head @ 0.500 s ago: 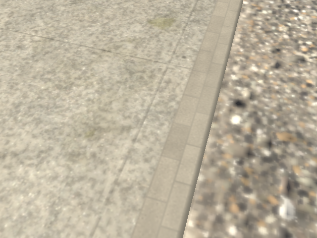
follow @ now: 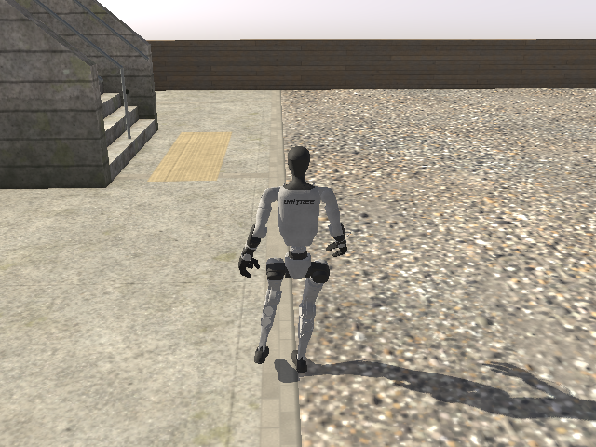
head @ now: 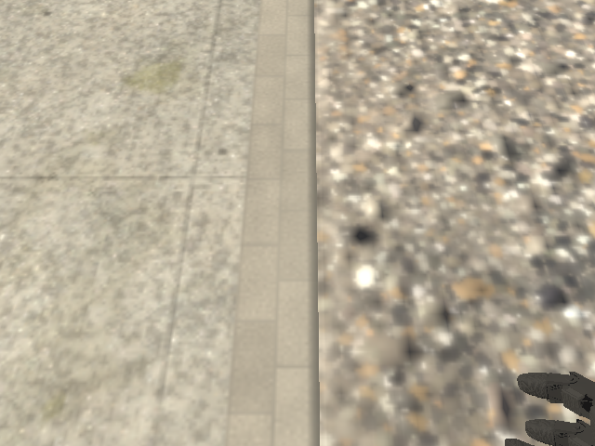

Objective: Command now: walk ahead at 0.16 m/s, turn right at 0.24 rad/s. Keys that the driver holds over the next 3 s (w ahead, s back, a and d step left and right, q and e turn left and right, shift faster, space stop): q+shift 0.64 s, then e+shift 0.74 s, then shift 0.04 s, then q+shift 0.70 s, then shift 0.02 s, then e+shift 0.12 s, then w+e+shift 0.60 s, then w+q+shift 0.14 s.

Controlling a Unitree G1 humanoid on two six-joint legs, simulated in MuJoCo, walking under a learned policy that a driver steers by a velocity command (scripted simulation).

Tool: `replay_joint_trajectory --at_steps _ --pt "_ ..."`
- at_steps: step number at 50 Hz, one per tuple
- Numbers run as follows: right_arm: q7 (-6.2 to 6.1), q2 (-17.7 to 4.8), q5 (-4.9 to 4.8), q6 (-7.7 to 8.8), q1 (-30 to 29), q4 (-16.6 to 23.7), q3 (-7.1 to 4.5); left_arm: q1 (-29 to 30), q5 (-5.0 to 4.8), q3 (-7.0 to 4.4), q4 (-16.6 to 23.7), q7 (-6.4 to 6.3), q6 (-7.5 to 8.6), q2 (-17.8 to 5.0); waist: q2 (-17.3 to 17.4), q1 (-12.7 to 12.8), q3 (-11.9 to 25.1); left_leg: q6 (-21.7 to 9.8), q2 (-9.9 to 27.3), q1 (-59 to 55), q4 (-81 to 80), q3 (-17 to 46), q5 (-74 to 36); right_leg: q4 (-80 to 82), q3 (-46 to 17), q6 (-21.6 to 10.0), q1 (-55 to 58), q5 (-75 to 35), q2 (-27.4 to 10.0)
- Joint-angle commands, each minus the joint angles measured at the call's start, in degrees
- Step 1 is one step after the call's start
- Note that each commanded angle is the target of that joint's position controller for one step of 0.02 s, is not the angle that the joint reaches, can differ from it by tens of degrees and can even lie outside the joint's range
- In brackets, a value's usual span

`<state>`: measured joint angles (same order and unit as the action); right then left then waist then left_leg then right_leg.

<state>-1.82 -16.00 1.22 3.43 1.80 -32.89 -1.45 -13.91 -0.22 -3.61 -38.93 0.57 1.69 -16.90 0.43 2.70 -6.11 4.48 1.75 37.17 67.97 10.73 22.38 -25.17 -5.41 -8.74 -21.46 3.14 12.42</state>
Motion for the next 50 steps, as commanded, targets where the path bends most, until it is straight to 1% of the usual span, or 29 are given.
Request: replay_joint_trajectory --at_steps 1,3,4,6,8,10,14,18,21,22,23,24,25,26,27,28,29,32,34,36,39,40,41,43,46,47,48,49,50 --pt "-1.41 -4.90 -0.30 -1.42 11.52 -1.56 -1.66 -0.89 0.34 -0.83 2.62 -1.92 0.06 -5.41 -0.08 -3.20 17.47 2.29 1.02 -4.80 -1.33 -5.49 -7.41 2.19 -10.52 -5.70 8.65 -37.92 -17.86" --pt "-1.22 -3.73 -0.90 -2.07 11.17 -2.41 -1.25 0.40 0.59 0.91 1.29 -2.48 -0.75 -1.94 -2.40 -3.10 18.17 2.13 2.67 -5.96 -6.91 -5.27 -13.07 2.16 -6.29 -2.06 9.98 -32.00 -16.43" --pt "-0.96 -3.67 -1.28 -2.19 9.98 -2.51 -1.25 0.80 0.98 1.12 0.83 -2.61 -1.03 -1.76 -3.59 -2.27 16.90 1.76 2.87 -6.32 -9.84 -5.35 -15.29 2.77 -4.76 -0.81 10.06 -28.40 -16.18" --pt "-0.53 -4.69 -2.01 -2.14 6.60 -1.73 -1.60 1.57 2.03 0.80 0.43 -2.80 -1.35 -3.30 -5.35 -0.15 13.22 0.95 2.82 -5.54 -14.34 -5.01 -16.89 4.74 -4.63 -0.29 10.60 -21.64 -17.82" --pt "-0.17 -6.93 -2.76 -2.05 4.73 -0.66 -2.43 1.85 2.41 -0.10 0.20 -3.07 -2.03 -5.77 -6.59 1.44 10.17 0.67 2.50 -0.95 -15.49 -4.35 -13.32 5.85 -6.82 -1.67 14.72 -18.28 -21.19" --pt "0.37 -7.95 -3.01 -2.16 5.48 -0.39 -3.04 2.57 2.23 -0.45 0.06 -3.20 -2.87 -6.12 -5.93 1.54 8.93 0.80 2.99 3.10 -14.86 -3.77 -8.13 5.45 -8.54 -3.78 19.39 -18.31 -24.47" --pt "1.47 -6.48 -2.52 -2.71 7.38 0.05 -3.04 5.01 1.37 -0.58 0.52 -3.17 -3.85 -5.37 -4.56 0.68 7.89 1.25 3.92 4.96 -13.93 -6.74 -2.79 4.35 -7.21 -6.51 23.29 -24.29 -27.26" --pt "2.84 -4.73 -2.99 -2.53 8.43 0.76 -2.57 6.34 0.79 -1.36 0.96 -3.13 -4.59 -6.61 -4.94 0.26 9.29 0.02 2.60 -0.03 -21.21 -11.05 -3.03 1.82 -1.99 -4.83 24.83 -32.74 -26.78" --pt "3.56 -5.18 -3.23 -2.24 11.17 0.36 -3.05 7.42 -0.17 -1.78 0.97 -3.01 -4.43 -7.33 -5.93 -1.28 11.41 -2.29 -0.51 -8.38 -31.73 -14.49 -6.31 -3.10 2.11 -2.23 23.81 -35.49 -25.95" --pt "3.44 -5.86 -3.01 -2.04 14.59 -0.48 -3.67 8.40 -0.82 -1.72 1.00 -3.15 -3.97 -7.03 -5.48 -3.58 12.79 -3.89 -2.30 -14.57 -37.97 -15.34 -11.35 -8.18 4.60 -0.19 21.56 -35.39 -24.42" --pt "2.76 -8.31 -2.43 -1.75 19.04 -1.31 -4.86 7.59 -1.05 -1.60 0.50 -3.05 -3.04 -6.42 -3.02 -6.28 14.21 -6.71 -2.87 -24.18 -44.46 -12.51 -21.79 -16.51 7.53 3.50 15.23 -30.78 -21.11" --pt "1.54 -14.90 -2.16 -1.82 22.54 -0.63 -6.74 7.65 1.42 -1.10 2.07 -2.51 -1.97 -4.56 8.32 -6.71 16.80 -12.68 8.76 -38.66 -44.98 5.37 -47.54 -32.16 10.40 8.90 -1.89 -1.38 -15.37" --pt "1.51 -19.88 0.01 -1.63 22.47 1.02 -7.33 8.51 3.96 -0.11 4.49 -1.57 -0.76 -1.90 18.97 -4.74 23.33 -25.33 21.53 -49.13 -41.77 25.34 -68.57 -45.22 4.83 11.38 -18.41 35.79 -5.49" --pt "1.74 -14.91 -0.07 -1.82 20.89 1.83 -6.60 9.66 2.38 -0.74 3.30 -0.93 -0.22 -5.29 9.14 -7.45 25.67 -25.60 19.63 -48.63 -42.27 20.86 -62.65 -49.20 -2.81 11.07 -19.13 34.25 -9.06" --pt "1.58 -13.53 -1.09 -2.09 16.67 2.12 -6.32 10.57 0.74 -1.02 3.00 -0.83 -0.15 -6.02 5.80 -5.52 20.35 -22.23 15.35 -44.29 -42.54 15.07 -55.49 -48.52 -2.36 10.86 -20.50 29.28 -10.27" --pt "1.20 -12.53 -2.45 -2.84 13.17 2.73 -6.23 10.53 0.52 -1.03 2.09 -1.37 -0.42 -5.21 2.17 -4.09 16.67 -19.16 11.74 -40.37 -43.22 11.73 -48.55 -45.17 -1.53 11.36 -21.17 25.30 -11.27" --pt "0.74 -11.77 -3.37 -3.62 11.04 3.55 -5.83 11.02 0.87 -1.27 2.02 -1.86 -0.91 -5.77 2.26 -3.33 14.30 -17.80 9.97 -36.28 -44.23 10.55 -44.91 -41.73 -1.49 12.01 -19.88 22.54 -11.89" --pt "-0.18 -12.26 -2.45 -4.87 9.52 4.30 -5.99 10.05 0.50 -1.00 1.43 -1.75 -1.36 -4.19 5.51 -1.84 13.39 -16.78 6.02 -30.37 -44.97 9.77 -43.53 -34.36 -0.49 14.01 -14.61 17.77 -9.11" --pt "-0.81 -10.97 -1.83 -5.02 9.14 4.30 -5.33 7.58 0.11 -0.91 -0.66 -1.96 -1.64 -4.56 6.35 -2.24 15.43 -16.26 7.12 -31.74 -43.39 7.39 -45.85 -30.82 0.73 15.17 -13.45 15.33 -10.30" --pt "-1.03 -9.28 -1.29 -5.12 9.62 3.45 -4.35 7.65 0.22 -0.56 -1.25 -1.86 -1.89 -4.12 7.04 -3.30 16.20 -15.62 7.10 -30.37 -42.64 5.67 -45.65 -27.91 1.66 15.49 -10.06 13.08 -12.10" --pt "-0.28 -4.95 0.25 -4.74 8.60 1.67 -2.09 7.37 0.01 0.09 -1.70 -1.23 -1.81 -3.07 7.80 -3.58 15.04 -15.51 7.50 -25.94 -43.76 3.71 -41.53 -21.95 2.38 14.40 -2.19 10.87 -14.95" --pt "0.16 -4.74 0.56 -4.45 8.42 1.00 -1.82 7.66 -0.17 0.15 -1.67 -0.96 -1.71 -3.12 8.19 -3.97 13.66 -15.62 7.83 -24.62 -44.35 3.41 -38.90 -19.99 2.99 13.77 -0.07 10.48 -14.97" --pt "0.48 -6.12 0.70 -4.25 8.15 0.53 -2.13 8.39 -0.43 -0.12 -1.11 -0.78 -1.62 -4.22 8.77 -4.38 11.65 -15.96 8.40 -24.06 -44.61 3.66 -36.54 -18.92 3.75 13.09 0.21 11.47 -14.52" --pt "0.41 -9.44 0.29 -4.44 7.94 -0.09 -3.17 9.53 -0.89 -0.96 0.46 -0.41 -1.37 -7.03 9.31 -4.93 7.96 -16.93 10.09 -26.08 -44.01 5.14 -35.16 -17.11 5.16 11.60 -2.87 16.01 -13.56" --pt "-0.61 -10.31 -1.45 -5.06 7.37 -0.70 -3.89 6.94 -1.23 -1.21 0.94 0.52 -0.80 -6.73 7.52 -3.55 7.00 -15.87 11.11 -30.32 -40.39 5.19 -37.32 -7.97 6.09 9.16 -2.24 11.97 -12.89" --pt "-0.92 -10.06 -1.88 -5.00 7.97 -1.03 -4.03 5.63 -0.95 -1.38 0.94 0.68 -0.61 -6.98 6.15 -2.83 7.43 -13.86 9.63 -30.25 -38.22 3.75 -35.44 -3.10 4.61 7.79 0.48 4.27 -13.06" --pt "-1.16 -9.09 -1.15 -4.44 8.49 -0.32 -4.10 3.99 -0.49 -2.38 1.14 0.52 -0.39 -10.27 -0.30 -3.40 9.36 -10.42 4.63 -27.38 -31.43 -0.28 -28.47 -1.90 -3.61 4.89 5.45 -12.50 -16.63" --pt "-1.25 -7.54 0.61 -3.93 5.93 2.23 -3.93 1.93 -0.88 -3.89 0.65 0.38 -0.25 -14.78 -11.20 -3.84 10.23 -4.39 -5.58 -17.64 -20.94 -8.62 -15.05 0.07 -17.71 -3.38 11.42 -26.17 -24.45" --pt "-1.29 -6.43 1.13 -3.60 0.79 3.42 -3.54 -4.00 -0.16 -3.71 -0.15 0.07 -0.29 -13.00 -15.82 1.27 11.53 -1.90 -10.08 -5.39 -8.54 -7.59 14.60 4.32 -29.34 -11.09 19.53 -30.92 -31.10"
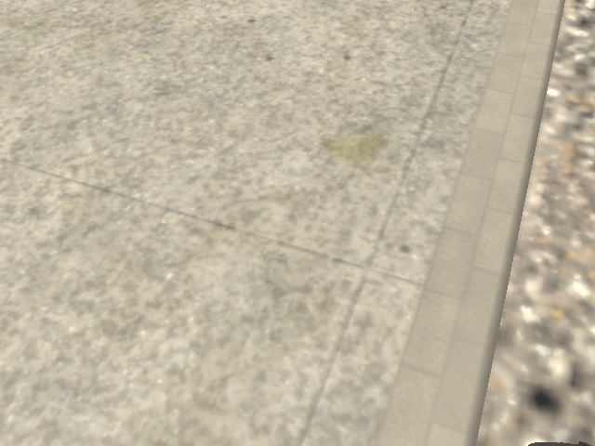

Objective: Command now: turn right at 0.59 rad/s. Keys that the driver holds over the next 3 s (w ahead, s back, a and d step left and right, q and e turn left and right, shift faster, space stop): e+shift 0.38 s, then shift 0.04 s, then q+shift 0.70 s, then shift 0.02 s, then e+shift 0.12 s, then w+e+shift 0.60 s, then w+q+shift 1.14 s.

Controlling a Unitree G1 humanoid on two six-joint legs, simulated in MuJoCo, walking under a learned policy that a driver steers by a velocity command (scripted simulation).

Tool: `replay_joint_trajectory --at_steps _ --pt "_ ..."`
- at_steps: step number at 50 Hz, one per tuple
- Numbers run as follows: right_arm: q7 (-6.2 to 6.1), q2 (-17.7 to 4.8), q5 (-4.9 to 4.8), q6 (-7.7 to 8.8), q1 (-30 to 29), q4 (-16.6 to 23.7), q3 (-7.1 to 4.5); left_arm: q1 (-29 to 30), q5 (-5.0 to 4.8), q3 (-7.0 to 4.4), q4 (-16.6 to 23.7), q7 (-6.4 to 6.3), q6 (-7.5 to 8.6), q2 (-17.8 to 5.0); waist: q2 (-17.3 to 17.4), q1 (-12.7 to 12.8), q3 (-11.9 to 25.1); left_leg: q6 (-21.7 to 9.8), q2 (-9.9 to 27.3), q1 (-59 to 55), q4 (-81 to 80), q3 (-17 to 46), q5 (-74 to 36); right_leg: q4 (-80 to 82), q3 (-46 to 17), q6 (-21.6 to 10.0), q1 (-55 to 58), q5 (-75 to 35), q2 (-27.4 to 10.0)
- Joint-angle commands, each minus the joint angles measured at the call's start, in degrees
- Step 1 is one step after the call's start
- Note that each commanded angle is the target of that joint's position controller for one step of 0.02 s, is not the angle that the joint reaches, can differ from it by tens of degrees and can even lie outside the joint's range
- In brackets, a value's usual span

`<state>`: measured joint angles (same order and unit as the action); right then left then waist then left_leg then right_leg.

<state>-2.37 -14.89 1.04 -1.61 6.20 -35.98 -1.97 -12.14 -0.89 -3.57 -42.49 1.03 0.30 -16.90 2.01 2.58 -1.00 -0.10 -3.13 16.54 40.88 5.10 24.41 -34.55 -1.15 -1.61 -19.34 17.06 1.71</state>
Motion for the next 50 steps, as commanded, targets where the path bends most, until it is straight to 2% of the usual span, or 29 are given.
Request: replay_joint_trajectory --at_steps 1,2,3,5,9,14,17,18,19,20,21,22,24,26,27,28,30,32,34,35,36,37,38,39,41,43,45,48,50 --pt "-0.30 -6.79 0.28 1.69 -2.45 6.46 -3.00 -6.99 1.20 -3.21 3.17 -0.77 1.48 -11.63 -13.06 1.09 8.91 2.65 -3.35 18.19 26.05 2.39 15.47 13.63 -32.81 -18.09 20.60 -41.07 -20.33" --pt "-0.03 -5.72 -0.66 1.62 -2.48 5.74 -2.92 -4.16 0.73 -3.39 4.04 -1.25 1.56 -10.99 -9.42 -0.16 8.49 2.89 -2.00 19.48 28.81 3.35 12.11 12.29 -28.76 -15.37 20.63 -38.43 -17.25" --pt "0.12 -5.81 -0.85 1.56 -2.77 5.57 -3.07 -1.26 -0.34 -3.49 4.81 -1.77 1.12 -10.78 -7.17 -1.16 6.82 3.28 -1.03 20.94 26.57 3.49 8.14 12.10 -25.52 -13.02 19.26 -36.67 -14.91" --pt "0.28 -5.50 -0.91 1.86 -4.03 5.60 -3.30 1.71 -1.37 -3.34 6.14 -3.02 -0.51 -9.66 -7.35 -2.02 7.02 4.22 -0.52 18.36 19.33 2.39 2.71 12.69 -22.81 -10.21 17.34 -32.74 -11.17" --pt "0.99 -4.34 -1.42 2.71 -3.64 4.41 -3.20 1.03 -0.71 -4.37 7.37 -4.01 -2.43 -10.96 -9.56 -1.76 8.71 5.33 -2.54 13.60 6.74 1.63 -1.53 11.92 -24.73 -9.69 16.23 -30.62 -9.29" --pt "1.77 -6.23 -1.68 3.61 -1.53 2.91 -4.06 3.20 -0.99 -4.96 9.20 -3.78 -3.14 -11.62 -12.70 -1.92 8.14 4.83 -3.47 5.01 -4.99 2.35 -5.39 11.32 -30.12 -8.32 10.19 -25.69 -7.70" --pt "1.98 -7.63 -1.85 4.28 2.84 0.91 -5.14 6.24 -1.76 -4.56 10.58 -3.63 -3.44 -10.55 -13.02 -4.35 7.32 3.36 -1.75 -5.01 -20.36 1.32 -15.56 8.43 -31.25 -5.05 5.59 -16.11 -4.11" --pt "1.67 -9.79 -1.38 4.12 3.79 0.73 -5.82 4.13 -1.37 -3.77 10.67 -3.59 -3.50 -8.14 -8.59 -3.39 8.93 0.69 5.65 -12.08 -23.02 6.58 -17.40 2.73 -28.42 -2.67 0.68 -2.09 -0.90" --pt "1.12 -13.48 -0.22 3.42 0.70 2.55 -6.00 -0.89 -0.39 -2.66 10.42 -3.28 -3.45 -4.32 7.27 0.57 8.75 -5.70 18.62 -16.52 -24.47 20.93 -22.06 -10.46 -17.78 0.31 -9.12 17.48 7.76" --pt "1.55 -13.07 2.27 3.63 0.25 2.82 -5.91 -1.44 -0.05 -4.03 11.18 -3.02 -2.70 -8.93 12.93 1.09 5.74 -12.55 25.66 -9.80 -26.41 31.04 -22.75 -21.77 -14.49 2.52 -14.16 20.25 5.61" --pt "1.43 -10.30 1.75 3.87 -2.01 3.64 -5.17 -1.38 0.07 -5.00 9.94 -2.96 -2.53 -12.79 8.32 1.24 3.49 -13.78 24.44 -6.94 -26.11 26.55 -20.64 -28.75 -12.21 4.10 -14.08 16.26 1.91" --pt "1.25 -7.96 0.85 3.78 -2.88 3.45 -4.43 -0.57 0.21 -5.10 8.60 -3.13 -2.70 -13.04 4.31 0.56 2.22 -12.15 19.88 -4.75 -24.88 20.38 -17.64 -31.18 -11.25 4.91 -12.97 12.36 1.32" --pt "1.10 -7.00 -0.59 3.45 -1.81 2.51 -3.39 -0.26 0.76 -3.55 7.56 -3.45 -3.01 -8.46 2.95 -0.71 1.57 -11.65 15.52 -4.08 -23.93 15.62 -20.83 -35.10 -10.79 6.28 -12.11 9.17 2.55" --pt "1.55 -4.33 -0.36 3.62 -0.59 0.93 -1.88 1.22 1.27 -1.55 7.93 -3.21 -2.44 -3.75 3.84 -0.65 2.60 -11.38 12.32 -4.12 -23.51 11.48 -24.96 -25.04 -8.99 6.92 -7.38 7.79 0.51" --pt "1.92 -4.23 -0.58 3.53 -0.45 0.52 -1.71 2.34 1.90 -0.70 8.29 -3.08 -2.13 -2.03 5.70 -0.89 3.12 -10.80 10.79 -5.38 -23.17 10.36 -25.84 -16.99 -5.60 7.46 -5.12 7.94 -1.16" --pt "2.08 -6.50 -1.12 3.05 0.25 0.50 -2.47 4.66 2.08 -0.42 8.93 -3.02 -1.79 -1.62 8.00 -2.22 2.63 -10.65 9.68 -5.64 -22.37 10.46 -27.49 -10.42 -3.33 7.81 -2.59 9.25 -0.93" --pt "2.11 -12.73 -1.63 2.02 4.68 0.00 -4.56 6.52 0.76 -1.40 9.13 -3.06 -1.35 -4.52 10.42 -4.47 2.85 -11.90 10.75 -8.75 -20.70 15.01 -30.28 -4.08 -1.89 8.01 -1.41 10.46 1.89" --pt "1.98 -13.78 -2.49 1.66 5.06 0.30 -5.05 5.34 -0.21 -1.94 8.42 -3.08 -0.91 -5.77 10.09 -3.80 3.77 -12.36 12.01 -11.69 -19.91 20.02 -33.08 3.35 -3.24 6.79 -0.35 6.25 2.83" --pt "1.39 -12.85 -3.84 1.29 3.07 0.86 -5.01 1.58 -0.18 -2.23 6.76 -2.89 -0.28 -5.83 8.91 -1.17 5.37 -10.33 10.90 -10.04 -17.86 21.38 -34.41 15.04 -3.43 4.49 6.86 -3.01 2.43" --pt "0.91 -11.47 -4.08 1.22 3.29 1.00 -4.76 -0.32 0.07 -2.80 6.09 -2.88 -0.04 -7.42 7.22 -0.85 7.38 -7.70 9.29 -4.63 -16.03 20.16 -30.03 16.49 -4.49 3.01 14.89 -8.56 -0.79" --pt "0.78 -8.74 -3.46 1.36 3.42 1.64 -4.04 -3.36 1.02 -3.47 5.90 -3.28 -0.19 -10.03 0.22 -0.45 9.90 -4.40 6.09 4.59 -8.05 15.47 -18.34 14.59 -10.28 -0.86 23.95 -18.13 -10.13" --pt "0.79 -6.41 -3.46 1.66 3.56 3.50 -3.56 -1.59 2.44 -4.43 4.72 -2.86 -0.80 -13.67 -18.67 -2.41 6.47 -0.38 -2.04 16.84 -0.31 3.05 2.96 15.08 -20.80 -8.97 22.44 -30.25 -20.21" --pt "0.71 -10.81 -2.53 1.66 6.38 1.58 -4.96 1.52 3.37 -3.23 6.85 -2.87 -0.53 -8.77 -14.59 -1.86 6.43 2.58 0.46 17.83 13.79 2.26 12.38 15.07 -21.31 -13.31 20.64 -37.73 -24.52" --pt "0.97 -12.31 -2.83 1.18 7.97 0.35 -5.89 4.46 3.21 -2.13 7.60 -3.16 -0.35 -5.68 -10.99 -3.34 5.63 3.55 1.73 18.10 20.97 1.65 10.24 14.63 -16.66 -12.34 18.82 -38.94 -22.69" --pt "0.84 -10.22 -2.61 -0.67 9.28 -0.61 -5.75 8.44 1.45 -1.70 7.99 -3.52 0.07 -4.18 -9.50 -4.55 3.20 5.80 3.57 20.84 26.21 0.39 3.20 13.65 -8.70 -9.21 18.21 -37.23 -17.82" --pt "1.41 -7.71 -2.72 -1.29 6.76 1.15 -4.77 7.15 1.40 -1.91 7.26 -3.95 -0.13 -4.93 -10.51 -3.20 1.74 7.25 4.96 22.06 25.15 -2.36 -1.22 14.41 -4.01 -9.43 17.44 -38.23 -16.11" --pt "2.16 -6.66 -3.00 -1.24 3.25 3.54 -4.06 4.76 1.79 -2.30 6.56 -4.30 -0.70 -5.82 -10.51 -1.05 1.91 7.69 6.26 22.98 20.32 -4.15 -3.36 14.82 -2.27 -10.36 19.88 -36.93 -16.98" --pt "3.46 -5.93 -2.60 -1.21 1.08 6.01 -3.34 4.17 1.63 -3.16 6.19 -3.90 -1.12 -8.51 -10.27 -0.04 2.57 6.41 7.77 18.86 12.11 -6.03 -4.32 14.95 0.51 -10.54 19.88 -35.01 -18.81" --pt "4.09 -6.75 -2.55 -1.47 1.63 6.75 -3.56 5.24 1.02 -3.77 6.25 -3.14 -0.93 -10.19 -10.38 -0.71 2.69 4.89 7.52 13.95 7.35 -8.14 -5.09 14.32 3.19 -9.70 17.46 -35.32 -19.37"
Over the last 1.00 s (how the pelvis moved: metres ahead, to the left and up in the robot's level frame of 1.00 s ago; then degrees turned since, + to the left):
0.23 0.12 0.00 22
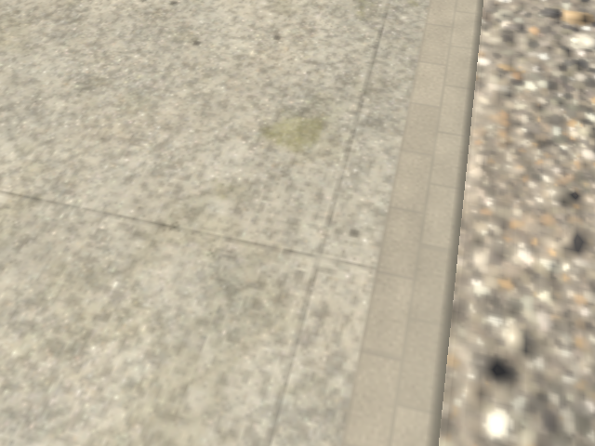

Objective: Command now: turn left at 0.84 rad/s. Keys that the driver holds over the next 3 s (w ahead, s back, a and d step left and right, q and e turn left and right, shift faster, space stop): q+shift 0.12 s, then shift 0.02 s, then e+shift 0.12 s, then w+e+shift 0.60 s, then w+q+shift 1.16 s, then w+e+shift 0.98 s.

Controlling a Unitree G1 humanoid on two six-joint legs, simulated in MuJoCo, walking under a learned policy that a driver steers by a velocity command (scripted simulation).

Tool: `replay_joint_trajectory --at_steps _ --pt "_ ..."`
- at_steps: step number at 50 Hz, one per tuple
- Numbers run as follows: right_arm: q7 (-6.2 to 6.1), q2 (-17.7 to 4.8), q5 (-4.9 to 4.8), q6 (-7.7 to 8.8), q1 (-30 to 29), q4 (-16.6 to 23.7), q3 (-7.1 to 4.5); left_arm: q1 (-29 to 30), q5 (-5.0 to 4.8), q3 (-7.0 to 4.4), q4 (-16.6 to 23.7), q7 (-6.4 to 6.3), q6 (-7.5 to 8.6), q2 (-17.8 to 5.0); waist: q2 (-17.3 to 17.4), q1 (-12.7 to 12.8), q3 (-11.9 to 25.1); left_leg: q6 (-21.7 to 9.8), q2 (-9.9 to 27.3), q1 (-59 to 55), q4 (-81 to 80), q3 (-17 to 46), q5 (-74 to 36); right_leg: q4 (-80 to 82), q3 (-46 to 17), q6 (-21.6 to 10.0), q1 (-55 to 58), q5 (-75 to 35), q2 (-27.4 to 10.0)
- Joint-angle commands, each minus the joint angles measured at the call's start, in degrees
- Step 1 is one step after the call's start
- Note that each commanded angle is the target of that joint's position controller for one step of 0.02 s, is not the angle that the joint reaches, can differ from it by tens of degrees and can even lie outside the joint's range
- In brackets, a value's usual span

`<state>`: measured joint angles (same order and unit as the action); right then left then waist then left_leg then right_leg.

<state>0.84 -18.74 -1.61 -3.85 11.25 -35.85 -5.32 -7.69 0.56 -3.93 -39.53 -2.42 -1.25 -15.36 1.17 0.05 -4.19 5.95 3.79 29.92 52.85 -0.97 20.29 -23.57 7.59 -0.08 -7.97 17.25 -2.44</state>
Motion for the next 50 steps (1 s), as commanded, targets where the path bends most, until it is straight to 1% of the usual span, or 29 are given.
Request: replay_joint_trajectory --at_steps 1,3,5,6,7,8,9,10,11,13,14,16,18,23,28,33,37,39,40,41,42,43,44,45,46,47,48,49,50 --pt "1.05 -3.52 0.08 0.41 -3.13 6.86 -0.48 1.03 -0.97 -3.67 3.19 0.82 0.93 -12.28 -9.74 1.54 5.84 -1.99 0.16 -1.54 -6.84 -3.16 -1.29 2.48 -4.38 -10.55 5.37 -35.54 -15.45" --pt "1.31 -4.45 -0.04 -0.49 -2.44 7.36 -1.09 1.20 -2.09 -4.02 2.83 1.76 1.72 -12.64 -9.95 0.77 6.02 -3.97 -0.64 -5.36 -11.91 -4.36 -1.89 -0.59 -2.76 -8.72 5.00 -34.87 -16.19" --pt "0.93 -5.93 0.17 -0.88 3.04 6.08 -2.44 1.62 -3.05 -3.91 2.17 2.27 2.25 -11.44 -7.44 -2.91 8.10 -7.34 -3.60 -16.38 -21.82 -5.35 -8.13 -11.21 1.71 -4.64 0.99 -35.13 -13.91" --pt "-0.33 -10.38 0.39 -0.58 9.08 4.76 -4.28 -1.45 -2.41 -3.50 1.38 2.69 2.71 -9.73 0.72 -5.36 10.98 -11.08 -2.62 -29.67 -26.94 1.22 -25.77 -23.81 4.25 -0.04 -8.69 -25.93 -9.47" --pt "-1.54 -18.47 0.55 -0.04 9.21 6.39 -5.47 -1.88 1.35 -1.62 4.59 2.97 2.98 -4.58 20.32 -2.07 12.56 -20.52 13.58 -42.01 -25.21 25.43 -55.90 -43.35 3.91 5.35 -29.91 21.99 -0.51" --pt "-0.69 -14.99 2.83 1.91 7.52 8.22 -3.92 1.23 1.01 -1.75 4.59 2.54 2.88 -7.27 13.73 -5.74 21.63 -29.38 21.05 -37.80 -29.61 33.81 -48.68 -52.16 -9.29 5.44 -31.64 25.18 1.86" --pt "-0.30 -11.23 2.83 3.08 5.00 7.72 -2.48 3.97 -1.13 -2.31 4.16 2.11 2.22 -9.98 6.93 -5.81 17.75 -27.06 18.88 -33.60 -31.06 25.81 -42.42 -53.19 -10.40 4.26 -31.12 20.86 -0.51" --pt "-0.67 -8.25 1.86 3.63 1.96 6.53 -1.46 3.20 -1.57 -2.14 3.51 1.50 1.61 -9.39 5.02 -3.55 13.53 -23.05 15.48 -29.56 -31.18 20.12 -35.50 -49.45 -9.99 3.20 -30.73 16.26 -2.22" --pt "-1.06 -5.49 1.18 3.66 -0.92 6.27 -0.33 1.93 -0.99 -1.97 2.01 0.88 0.98 -9.08 3.09 -2.17 11.86 -20.17 12.82 -26.51 -31.45 16.39 -31.62 -45.86 -10.15 3.24 -28.34 12.60 -3.43" --pt "-1.67 -1.99 2.40 4.13 -5.12 5.31 1.68 -2.99 -0.72 -1.61 -0.74 0.97 -0.04 -7.79 4.83 1.00 11.84 -18.47 9.53 -18.99 -32.92 8.75 -33.47 -43.09 -9.13 4.28 -17.90 5.19 -2.86" --pt "-1.76 -3.20 2.51 4.44 -2.10 3.63 1.08 -6.41 -1.40 -1.52 -2.06 1.53 -0.06 -7.71 6.18 0.43 12.98 -18.43 8.71 -20.56 -35.82 7.31 -19.53 -41.91 -7.15 4.53 -18.01 3.12 -1.88" --pt "-1.96 -7.17 2.12 5.32 1.51 1.96 -0.29 -3.25 -2.70 -1.78 -0.31 2.12 0.44 -9.42 8.62 -2.71 8.00 -18.44 11.21 -21.97 -43.10 12.57 10.38 -39.66 -8.11 3.61 -25.44 0.02 -2.10" --pt "-2.34 -7.05 2.67 6.78 2.65 0.57 -0.22 -0.47 -2.98 -2.14 1.07 2.03 1.17 -10.02 7.50 -3.32 3.71 -17.81 14.46 -25.96 -46.84 16.72 18.50 -38.16 -11.95 2.59 -34.10 -3.05 -2.30" --pt "-2.62 -4.88 2.27 9.14 3.16 -1.80 -0.20 -4.54 -2.44 -2.56 0.01 2.21 2.43 -7.76 5.57 -1.26 1.66 -15.09 16.04 -32.42 -48.89 8.42 13.88 -41.00 -13.81 2.91 -44.08 -8.09 -3.91" --pt "-2.36 -5.09 2.71 9.47 3.25 -3.15 -0.59 -4.67 -2.52 -1.65 1.81 2.76 2.13 -4.90 3.34 -0.60 -1.51 -14.87 16.14 -29.29 -49.56 -1.18 8.17 -41.70 -11.24 3.96 -45.69 -12.28 -6.67" --pt "-1.72 -6.67 2.23 8.98 4.56 -5.03 -1.42 -0.96 -3.19 -0.15 4.69 4.23 2.28 -3.17 2.33 -1.50 -4.85 -13.89 16.48 -32.60 -50.28 -9.50 2.96 -33.73 -8.18 0.34 -45.10 -14.14 -9.06" --pt "-0.30 -8.32 1.39 7.75 3.70 -5.97 -2.28 1.06 -3.71 0.60 6.01 5.43 2.00 -3.42 1.63 -1.13 -6.89 -12.71 15.60 -36.50 -48.60 -16.44 -5.77 -26.28 -3.34 -3.70 -39.97 -9.79 -8.68" --pt "0.30 -10.61 0.43 7.07 1.88 -5.67 -2.98 -3.16 -3.89 -0.29 5.30 5.21 1.56 -5.94 3.43 1.84 -3.49 -12.04 14.43 -35.60 -39.91 -19.45 -33.30 -25.31 2.62 -6.16 -28.09 -4.77 -3.73" --pt "0.50 -11.95 -0.33 6.74 0.92 -5.55 -3.22 -9.46 -4.35 -1.63 4.18 4.81 1.19 -8.48 4.86 5.85 1.05 -11.59 14.11 -34.56 -29.59 -20.14 -50.72 -26.36 5.14 -7.69 -18.24 -1.62 0.23" --pt "0.76 -12.48 -1.19 6.56 -1.22 -5.03 -3.07 -19.99 -4.75 -3.86 1.86 4.39 1.04 -12.36 4.04 12.59 7.37 -10.19 12.48 -29.17 -13.75 -20.67 -61.05 -22.68 6.64 -10.23 -1.44 -3.11 4.98" --pt "0.34 -8.66 -0.10 7.24 -1.48 -3.98 -1.50 -32.13 -4.75 -6.68 -2.46 3.53 0.44 -18.02 -2.61 17.23 10.33 -6.90 8.90 -13.16 9.16 -17.98 -43.12 -19.69 0.18 -12.31 17.74 -2.25 7.12" --pt "0.13 2.72 1.09 9.41 3.71 0.05 1.42 -24.73 -4.23 -7.22 -1.47 3.28 0.48 -24.38 -26.00 4.97 9.89 -3.01 -4.23 12.26 35.30 -11.16 11.06 -4.51 -34.78 -22.03 26.79 16.83 -4.97" --pt "-0.34 -1.74 -0.09 12.23 1.11 2.00 1.92 -23.03 -2.76 -4.47 2.96 4.51 3.18 -18.81 -15.67 6.14 21.50 -4.82 -4.83 16.19 39.43 6.45 11.51 9.44 -57.96 -23.78 27.84 32.99 -13.97" --pt "-0.74 -6.12 -2.87 13.02 -5.93 2.44 1.03 -23.80 -2.17 -3.19 1.64 5.20 4.71 -12.95 -6.17 8.42 14.50 -7.14 -2.21 18.46 36.07 6.27 4.03 13.36 -53.32 -18.66 23.11 29.16 -15.46" --pt "-1.02 -4.26 -3.19 13.18 -4.58 1.84 1.55 -23.11 -1.55 -2.94 0.19 5.32 5.69 -12.86 -3.65 5.54 8.59 -8.52 0.60 18.84 32.32 5.38 0.84 12.64 -48.54 -18.05 15.48 24.43 -16.55" --pt "-1.51 -3.22 -1.36 12.60 -4.27 0.35 1.88 -18.27 -1.08 -1.78 0.50 5.20 6.33 -9.34 -1.40 3.57 6.83 -9.51 4.17 15.79 29.06 6.03 -3.03 9.84 -41.03 -15.81 8.66 19.43 -14.15" --pt "-0.99 -2.79 -1.18 11.47 0.01 -1.21 1.81 -13.95 -0.08 -0.97 1.65 4.98 6.64 -7.83 -4.25 0.65 5.37 -9.80 6.20 11.37 27.53 6.94 -7.70 8.23 -34.51 -14.65 1.25 16.44 -12.24" --pt "-0.46 -3.20 -1.53 10.12 2.79 -3.00 1.58 -11.74 0.39 -0.43 2.23 4.77 7.02 -6.31 -5.21 -0.39 3.99 -9.61 7.36 9.27 26.34 6.99 -10.41 9.50 -29.47 -13.37 -2.74 12.81 -10.59" --pt "-0.10 -3.33 -1.56 8.95 3.75 -4.02 1.33 -11.55 0.24 -0.21 1.96 4.54 7.53 -5.93 -5.16 -0.66 3.08 -9.27 7.60 9.20 24.15 6.90 -12.59 10.79 -24.83 -12.19 -3.89 8.13 -9.60"
Over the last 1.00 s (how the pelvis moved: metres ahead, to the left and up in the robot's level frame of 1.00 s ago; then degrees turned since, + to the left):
0.04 0.02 0.01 -5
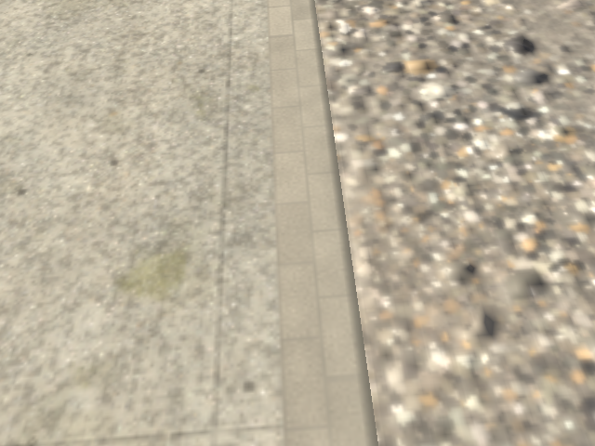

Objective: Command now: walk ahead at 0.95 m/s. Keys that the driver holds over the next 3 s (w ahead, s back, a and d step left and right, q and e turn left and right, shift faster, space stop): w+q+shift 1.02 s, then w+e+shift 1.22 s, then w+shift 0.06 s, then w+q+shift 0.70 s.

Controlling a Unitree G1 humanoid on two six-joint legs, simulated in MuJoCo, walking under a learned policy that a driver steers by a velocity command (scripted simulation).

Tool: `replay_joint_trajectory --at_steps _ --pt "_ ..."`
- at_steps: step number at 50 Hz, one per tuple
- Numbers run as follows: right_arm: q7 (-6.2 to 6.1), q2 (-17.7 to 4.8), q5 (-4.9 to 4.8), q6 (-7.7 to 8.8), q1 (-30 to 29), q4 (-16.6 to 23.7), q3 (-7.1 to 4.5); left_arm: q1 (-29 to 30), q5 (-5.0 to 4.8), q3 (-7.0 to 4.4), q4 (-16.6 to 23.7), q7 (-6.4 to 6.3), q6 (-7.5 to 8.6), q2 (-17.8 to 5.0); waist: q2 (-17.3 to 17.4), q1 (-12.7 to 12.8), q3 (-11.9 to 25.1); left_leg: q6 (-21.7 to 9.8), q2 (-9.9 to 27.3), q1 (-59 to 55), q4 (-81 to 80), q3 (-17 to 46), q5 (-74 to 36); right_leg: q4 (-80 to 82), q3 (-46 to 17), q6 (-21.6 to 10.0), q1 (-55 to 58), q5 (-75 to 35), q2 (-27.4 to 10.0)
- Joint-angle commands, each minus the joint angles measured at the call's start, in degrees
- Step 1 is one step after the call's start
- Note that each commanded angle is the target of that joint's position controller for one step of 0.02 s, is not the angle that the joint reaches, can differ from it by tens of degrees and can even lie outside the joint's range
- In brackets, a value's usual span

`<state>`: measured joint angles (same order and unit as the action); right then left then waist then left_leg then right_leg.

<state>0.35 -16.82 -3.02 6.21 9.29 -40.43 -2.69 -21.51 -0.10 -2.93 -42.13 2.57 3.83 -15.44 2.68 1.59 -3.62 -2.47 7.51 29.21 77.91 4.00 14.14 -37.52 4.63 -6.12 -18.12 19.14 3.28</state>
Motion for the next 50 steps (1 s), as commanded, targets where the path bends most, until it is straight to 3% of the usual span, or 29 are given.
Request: replay_joint_trajectory --at_steps 1,3,7,10,12,14,15,16,17,18,19,20,21,22,25,27,29,32,34,35,36,37,38,39,40,41,42,45,50 --pt "0.52 -4.77 -0.15 -2.15 4.96 -0.01 -1.25 1.82 0.96 -1.12 4.08 -0.75 2.99 -5.95 -5.46 -2.03 1.08 -0.35 3.59 11.03 -2.81 2.25 -8.42 25.89 -17.47 -4.83 5.39 1.51 -14.61" --pt "0.65 -3.52 0.04 -3.09 0.53 0.67 -0.81 -0.91 1.09 -1.21 2.87 -1.45 3.80 -5.81 -4.74 0.35 -2.41 0.54 1.02 15.28 -8.90 3.89 -13.72 27.81 -8.50 -1.49 6.53 -9.80 -12.65" --pt "2.07 -2.99 0.30 -1.43 -5.28 2.04 -0.63 -1.26 1.45 -0.64 2.11 -3.52 4.31 -5.62 -5.57 1.45 -4.91 1.29 -4.04 14.06 -27.24 -3.05 -27.48 32.00 4.14 4.73 9.95 -27.24 -8.90" --pt "4.04 -1.68 0.30 -0.01 -7.62 2.39 -0.35 -2.37 1.51 -0.67 0.88 -5.11 3.92 -7.25 -4.67 1.70 -4.58 -0.26 -7.22 9.37 -38.30 -9.02 -31.92 32.23 7.62 8.25 15.36 -41.03 -9.61" --pt "4.67 -3.16 -0.20 0.26 -4.47 2.14 -1.19 -1.73 1.85 -1.21 0.75 -6.07 2.71 -10.17 -7.80 -0.50 -0.93 -1.76 -11.39 4.24 -41.18 -13.52 -29.72 26.01 8.65 9.48 22.31 -64.23 -10.82" --pt "4.34 -6.04 -0.95 -1.10 4.03 1.20 -2.57 0.91 1.89 -2.40 1.34 -7.56 0.78 -13.39 -12.73 -6.33 3.90 -3.11 -14.39 -4.33 -39.20 -16.61 -22.85 13.27 9.09 10.00 26.66 -88.32 -13.11" --pt "3.86 -9.15 -0.94 -2.39 13.97 -0.93 -3.94 4.81 1.96 -2.93 2.26 -7.86 0.23 -14.42 -13.47 -12.08 7.05 -4.86 -14.71 -13.64 -36.93 -15.75 -18.52 1.97 8.41 9.69 24.24 -95.13 -14.07" --pt "2.87 -12.64 -0.51 -4.01 31.24 -5.45 -5.54 12.32 2.10 -3.04 4.25 -7.32 0.45 -14.48 -11.50 -20.74 11.01 -8.38 -11.16 -29.83 -36.73 -8.60 -17.15 -17.45 6.31 8.68 14.79 -92.51 -14.05" --pt "1.68 -8.57 0.28 -5.39 41.37 -10.19 -3.90 21.10 0.43 -1.12 5.67 -4.64 1.98 -7.27 4.70 -24.91 7.51 -11.00 -7.15 -37.33 -45.07 -3.08 -24.76 -50.12 7.45 8.07 1.07 -31.34 -2.28" --pt "2.27 -5.71 3.85 -3.62 33.51 -9.09 -2.25 14.00 -0.36 2.29 9.59 -2.61 4.00 5.31 21.95 -10.80 5.93 -16.70 -7.31 -45.55 -38.53 13.73 -14.79 -70.05 -6.17 8.50 -25.92 16.79 5.31" --pt "2.36 -4.60 4.17 -2.45 23.99 -4.28 -1.71 7.71 -1.97 3.56 12.16 -1.39 6.16 3.99 17.30 -5.67 13.63 -24.46 1.74 -46.43 -51.65 37.77 12.44 -71.15 -14.71 5.76 -34.50 16.00 4.08" --pt "2.24 -3.13 3.35 -2.05 21.24 -1.30 -1.86 11.56 -2.34 2.68 13.33 -0.48 7.49 -2.32 2.86 -6.11 10.81 -22.59 3.90 -39.88 -63.97 44.87 27.89 -61.43 -15.52 1.68 -33.13 8.53 1.69" --pt "2.30 -4.62 3.02 -1.26 15.91 0.30 -2.05 11.78 -1.75 2.14 13.59 -0.28 7.53 -3.82 -9.46 -0.70 5.03 -20.22 4.71 -27.78 -67.75 45.64 31.38 -51.42 -15.03 0.62 -29.25 2.43 -1.15" --pt "2.22 -5.40 2.98 -0.50 11.02 2.04 -2.10 12.07 -0.26 2.22 12.89 -0.91 6.65 -3.75 -12.91 1.72 1.23 -19.96 2.30 -17.26 -68.02 43.89 27.11 -45.55 -15.50 1.80 -24.84 -0.09 -2.87" --pt "0.62 -4.99 2.46 -0.24 7.17 3.47 -1.82 11.17 1.07 1.38 12.20 -3.43 4.20 -6.64 -9.47 3.17 -2.16 -18.51 -4.93 -2.91 -68.22 30.20 12.38 -30.84 -14.07 6.86 -16.97 -3.03 -6.70" --pt "-0.76 -4.68 0.94 -0.51 9.11 2.47 -1.84 18.92 2.40 2.23 15.08 -4.22 4.04 -4.55 -5.62 -0.82 -3.11 -16.75 -9.07 2.27 -67.40 21.50 3.03 -16.05 -10.61 9.29 -11.22 -12.09 -6.17" --pt "-1.49 -5.60 0.00 -1.33 10.66 1.26 -2.27 24.84 1.45 2.94 17.30 -4.09 3.96 -1.20 -1.53 -4.64 -1.33 -13.14 -12.24 4.28 -64.86 17.55 2.32 -2.49 -7.89 10.99 -2.94 -20.67 -3.12" --pt "-1.69 -5.58 -0.44 -2.37 13.72 -0.35 -2.63 25.50 -1.68 1.11 17.52 -3.87 4.02 -3.43 2.40 -6.93 2.50 -10.63 -11.15 -5.38 -59.42 21.92 7.28 7.33 -10.34 12.94 1.00 -22.85 -0.62" --pt "-1.77 -4.48 -0.24 -2.96 13.68 -0.54 -2.74 24.01 -2.80 -0.36 16.94 -3.67 4.64 -5.75 4.34 -5.62 3.49 -8.90 -9.53 -13.47 -53.38 24.18 4.09 11.35 -11.85 11.67 1.64 -19.56 -1.44" --pt "-1.55 -4.44 0.27 -3.16 12.47 -0.06 -2.79 18.68 -2.97 -1.68 15.65 -3.64 5.01 -7.46 4.90 -2.06 6.44 -7.31 -9.49 -15.65 -46.91 23.65 -3.47 11.76 -11.22 10.04 6.76 -16.27 -1.52" --pt "-0.96 -3.23 1.23 -3.08 10.15 1.31 -2.31 7.66 -3.00 -3.04 13.57 -3.60 5.33 -9.38 4.17 4.13 13.26 -5.08 -10.59 -13.00 -33.59 20.66 -9.32 8.46 -12.59 7.58 19.32 -13.20 -5.33" --pt "-0.39 2.63 3.20 -2.91 10.76 3.40 -0.32 -5.69 -2.17 -3.80 11.53 -3.92 4.78 -12.88 -5.24 7.87 24.04 -3.68 -12.84 -2.77 -13.08 14.32 4.58 6.62 -25.50 4.16 38.18 1.74 -15.83" --pt "0.02 4.91 -0.93 -1.89 18.60 7.05 1.21 -5.75 0.34 -4.36 9.97 -2.63 4.81 -17.71 -33.83 1.39 28.17 -1.62 -14.62 17.80 3.46 8.77 18.29 19.92 -63.17 -7.34 48.46 25.28 -29.88" --pt "-0.79 -0.91 -2.23 -2.50 15.50 5.03 0.52 -0.96 0.39 -3.78 11.78 -2.62 4.21 -11.37 -23.35 3.36 19.35 -1.15 -8.05 25.22 9.18 6.63 11.31 22.65 -63.65 -6.67 42.11 38.17 -28.39" --pt "-0.78 -4.25 -0.37 -2.94 8.01 5.88 -0.17 0.19 -0.04 -2.94 11.44 -3.06 3.59 -7.66 -14.18 5.29 11.46 -1.10 -6.82 26.12 9.59 4.26 7.06 21.60 -51.12 -3.86 35.32 27.82 -24.95" --pt "-0.53 -4.29 1.29 -3.23 4.00 6.69 -0.41 0.10 0.46 -2.65 9.97 -3.10 3.08 -7.12 -4.17 5.16 7.36 -1.11 -4.79 23.75 7.43 3.10 4.90 21.08 -40.64 -2.39 28.74 14.99 -21.99" --pt "-0.21 -3.80 2.26 -3.20 0.56 8.26 -0.67 1.05 0.78 -2.45 8.52 -3.02 2.93 -6.69 -2.82 4.26 3.42 -1.23 -3.06 22.29 3.87 3.09 3.07 21.52 -33.17 -1.68 23.06 6.01 -19.30" --pt "0.97 -1.38 0.11 -4.52 0.79 9.85 -0.39 2.77 0.04 -1.24 4.83 -2.36 3.16 -2.88 -7.77 0.83 0.60 -1.37 0.56 20.33 0.97 2.60 2.36 23.90 -21.26 -0.49 16.16 -4.07 -16.65" --pt "2.01 -2.24 0.94 -4.49 -3.52 11.78 0.15 4.59 0.74 -1.85 1.86 -2.91 3.41 -6.83 -5.32 -0.76 -3.65 0.45 0.57 21.98 -9.24 0.37 -10.56 28.63 -6.73 -0.11 11.89 -17.38 -15.78"
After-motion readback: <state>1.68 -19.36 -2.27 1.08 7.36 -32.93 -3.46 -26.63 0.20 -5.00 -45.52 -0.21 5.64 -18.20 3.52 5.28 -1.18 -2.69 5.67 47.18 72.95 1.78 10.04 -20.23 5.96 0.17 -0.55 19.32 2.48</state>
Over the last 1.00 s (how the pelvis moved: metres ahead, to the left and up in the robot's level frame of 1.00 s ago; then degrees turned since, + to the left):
0.34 -0.11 -0.02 -19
